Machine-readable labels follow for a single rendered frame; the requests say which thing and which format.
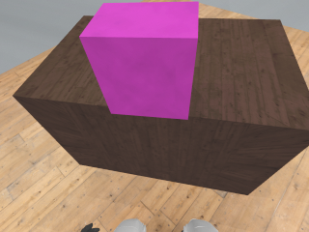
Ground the robot thigh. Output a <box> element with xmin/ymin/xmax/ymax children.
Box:
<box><xmin>183</xmin><ymin>219</ymin><xmax>218</xmax><ymax>232</ymax></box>
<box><xmin>114</xmin><ymin>218</ymin><xmax>147</xmax><ymax>232</ymax></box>

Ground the robot left thigh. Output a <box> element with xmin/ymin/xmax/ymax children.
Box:
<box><xmin>114</xmin><ymin>218</ymin><xmax>147</xmax><ymax>232</ymax></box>

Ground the carton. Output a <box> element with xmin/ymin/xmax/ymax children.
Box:
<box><xmin>79</xmin><ymin>1</ymin><xmax>199</xmax><ymax>120</ymax></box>

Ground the robot right thigh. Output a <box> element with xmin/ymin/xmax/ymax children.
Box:
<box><xmin>183</xmin><ymin>219</ymin><xmax>218</xmax><ymax>232</ymax></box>

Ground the pedestal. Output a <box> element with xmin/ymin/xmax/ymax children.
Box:
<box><xmin>13</xmin><ymin>15</ymin><xmax>309</xmax><ymax>195</ymax></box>

